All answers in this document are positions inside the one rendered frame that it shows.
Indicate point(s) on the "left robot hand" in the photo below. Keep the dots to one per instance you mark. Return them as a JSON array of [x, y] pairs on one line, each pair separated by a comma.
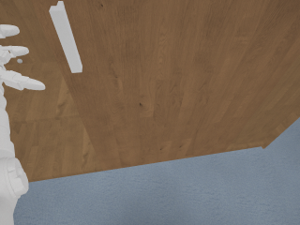
[[9, 77]]

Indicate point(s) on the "handle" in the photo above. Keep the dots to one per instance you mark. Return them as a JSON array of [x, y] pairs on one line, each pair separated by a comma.
[[64, 32]]

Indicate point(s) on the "left robot forearm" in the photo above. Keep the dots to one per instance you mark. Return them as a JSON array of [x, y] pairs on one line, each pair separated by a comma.
[[6, 145]]

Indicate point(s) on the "left robot upper arm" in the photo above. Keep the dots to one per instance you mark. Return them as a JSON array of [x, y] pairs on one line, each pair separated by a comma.
[[13, 184]]

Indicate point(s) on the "wardrobe door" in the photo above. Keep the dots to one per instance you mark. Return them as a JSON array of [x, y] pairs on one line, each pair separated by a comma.
[[279, 104], [164, 80]]

